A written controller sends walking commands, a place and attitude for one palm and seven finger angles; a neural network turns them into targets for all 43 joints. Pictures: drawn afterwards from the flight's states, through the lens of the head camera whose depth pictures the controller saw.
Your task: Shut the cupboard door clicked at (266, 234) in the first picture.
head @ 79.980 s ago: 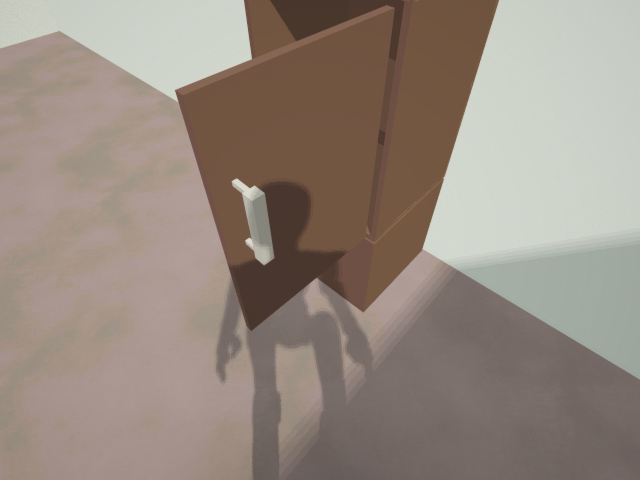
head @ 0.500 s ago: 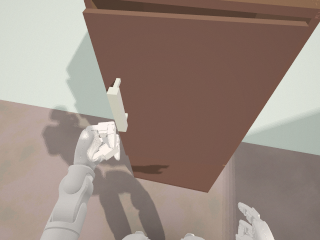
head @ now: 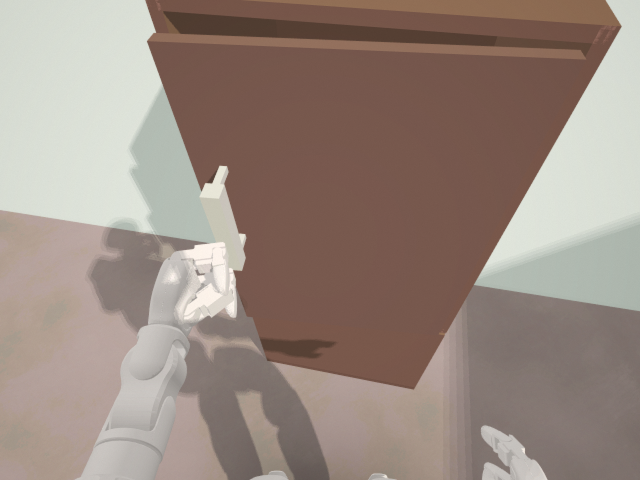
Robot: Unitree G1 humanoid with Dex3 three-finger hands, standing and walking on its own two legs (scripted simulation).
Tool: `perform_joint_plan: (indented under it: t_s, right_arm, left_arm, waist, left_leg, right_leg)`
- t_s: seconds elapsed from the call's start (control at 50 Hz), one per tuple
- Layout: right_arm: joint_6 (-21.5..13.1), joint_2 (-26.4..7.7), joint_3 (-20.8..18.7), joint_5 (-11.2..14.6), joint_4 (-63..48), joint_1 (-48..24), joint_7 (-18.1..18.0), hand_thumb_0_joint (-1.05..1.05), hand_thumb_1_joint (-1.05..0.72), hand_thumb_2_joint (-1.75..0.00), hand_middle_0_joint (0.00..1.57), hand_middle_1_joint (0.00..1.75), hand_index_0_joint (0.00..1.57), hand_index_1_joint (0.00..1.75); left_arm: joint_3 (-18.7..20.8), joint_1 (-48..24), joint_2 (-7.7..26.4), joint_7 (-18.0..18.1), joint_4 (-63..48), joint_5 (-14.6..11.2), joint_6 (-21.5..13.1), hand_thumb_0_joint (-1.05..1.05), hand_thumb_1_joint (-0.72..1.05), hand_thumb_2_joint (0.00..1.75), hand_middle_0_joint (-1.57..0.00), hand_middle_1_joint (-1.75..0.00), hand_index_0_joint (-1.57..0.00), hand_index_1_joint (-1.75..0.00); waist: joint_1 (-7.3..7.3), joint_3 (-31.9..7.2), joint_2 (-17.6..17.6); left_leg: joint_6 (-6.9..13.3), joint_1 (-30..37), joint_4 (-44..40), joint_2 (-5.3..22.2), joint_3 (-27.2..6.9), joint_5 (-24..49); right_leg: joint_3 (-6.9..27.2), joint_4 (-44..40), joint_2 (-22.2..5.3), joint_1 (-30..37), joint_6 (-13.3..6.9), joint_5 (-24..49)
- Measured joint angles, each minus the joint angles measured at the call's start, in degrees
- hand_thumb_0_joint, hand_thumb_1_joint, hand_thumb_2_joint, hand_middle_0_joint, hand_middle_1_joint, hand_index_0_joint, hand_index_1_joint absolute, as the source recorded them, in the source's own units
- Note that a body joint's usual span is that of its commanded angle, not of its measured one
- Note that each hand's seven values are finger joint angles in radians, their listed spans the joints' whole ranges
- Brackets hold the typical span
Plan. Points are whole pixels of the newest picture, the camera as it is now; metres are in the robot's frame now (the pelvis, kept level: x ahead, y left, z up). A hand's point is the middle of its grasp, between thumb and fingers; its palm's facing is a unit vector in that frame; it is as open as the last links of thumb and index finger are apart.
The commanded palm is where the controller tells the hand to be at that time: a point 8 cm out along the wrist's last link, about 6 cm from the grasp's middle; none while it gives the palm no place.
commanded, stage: bring the fist close to the handle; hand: left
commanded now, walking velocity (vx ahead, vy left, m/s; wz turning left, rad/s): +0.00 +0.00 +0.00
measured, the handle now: (229, 220) +0.44 +0.15 +0.06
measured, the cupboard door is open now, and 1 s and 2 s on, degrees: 5 0 0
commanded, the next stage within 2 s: push the door shut along its arc in 0.08 s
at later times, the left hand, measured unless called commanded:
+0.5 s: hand (247, 262) +0.37 +0.11 +0.07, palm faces -0.18 -0.98 -0.03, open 3.1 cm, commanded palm +0.36 +0.17 +0.07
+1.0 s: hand (246, 245) +0.40 +0.12 +0.06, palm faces -0.27 -0.96 -0.04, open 3.2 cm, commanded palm +0.42 +0.14 +0.07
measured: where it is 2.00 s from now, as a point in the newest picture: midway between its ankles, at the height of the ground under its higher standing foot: outside the picture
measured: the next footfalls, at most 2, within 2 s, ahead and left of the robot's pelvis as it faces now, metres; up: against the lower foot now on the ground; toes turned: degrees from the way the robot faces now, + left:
none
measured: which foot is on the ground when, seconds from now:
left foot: down 0.00-1.00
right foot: down 0.00-1.00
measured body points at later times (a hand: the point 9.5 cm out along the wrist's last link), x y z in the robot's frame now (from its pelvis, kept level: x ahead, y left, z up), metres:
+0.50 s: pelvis -0.01 +0.01 -0.01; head +0.04 +0.01 +0.44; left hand +0.37 +0.16 +0.07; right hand +0.11 -0.23 -0.12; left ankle +0.01 +0.09 -0.69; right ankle +0.01 -0.07 -0.69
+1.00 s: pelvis -0.04 +0.02 -0.02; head +0.03 +0.04 +0.43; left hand +0.40 +0.17 +0.07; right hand +0.04 -0.24 -0.13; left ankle +0.01 +0.09 -0.69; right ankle +0.01 -0.07 -0.69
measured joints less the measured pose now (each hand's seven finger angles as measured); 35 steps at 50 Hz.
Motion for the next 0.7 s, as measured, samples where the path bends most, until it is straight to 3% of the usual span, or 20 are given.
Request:
perform_joint_plan:
  t_s: [0.1,0.32,0.48,0.7]
  right_arm:
    - [-0.57,-0.47,-0.14,0.19,0.41,-0.69,-0.60,0.01,-0.90,-0.90,0.20,0.30,0.20,0.30]
    - [-0.64,0.61,0.73,0.04,0.54,-2.51,-0.72,0.01,-0.90,-0.90,0.20,0.30,0.20,0.30]
    - [-0.36,0.50,0.97,0.15,2.07,-0.77,-0.60,0.01,-0.90,-0.90,0.20,0.30,0.20,0.30]
    - [0.26,-0.65,0.04,-0.02,4.04,2.41,0.00,0.01,-0.90,-0.90,0.20,0.30,0.20,0.30]
  left_arm:
    - [-2.19,-0.26,-1.04,-0.82,0.24,-0.51,-1.04,0.02,0.90,0.91,-1.30,-1.50,-1.30,-1.50]
    - [-2.57,-8.09,-0.67,1.37,6.66,1.93,-1.26,0.02,0.90,0.90,-1.30,-1.50,-1.31,-1.50]
    - [-1.11,-16.57,-0.09,-1.27,15.24,0.92,-0.78,0.02,0.90,0.90,-1.30,-1.50,-1.31,-1.50]
    - [0.43,-25.90,1.07,-4.04,25.66,1.10,-3.48,0.02,0.90,0.90,-1.33,-1.50,-1.31,-1.50]
  waist:
    - [0.23,0.49,0.29]
    - [-0.69,0.96,-0.23]
    - [-1.53,0.36,0.16]
    - [-2.35,0.23,-0.07]
  left_leg:
    - [0.21,-0.14,0.36,-0.29,-0.54,0.26]
    - [0.61,-2.17,1.65,-0.37,-0.20,0.52]
    - [0.98,-3.44,2.02,-0.44,-0.03,0.53]
    - [1.50,-6.56,3.48,-0.71,-0.07,0.54]
  right_leg:
    - [-0.58,0.00,-0.31,0.24,0.10,0.18]
    - [-0.42,1.27,-0.52,-1.81,0.40,0.56]
    - [-0.28,1.44,-0.63,-3.00,0.76,0.73]
    - [-0.48,2.67,-1.00,-5.90,1.16,0.77]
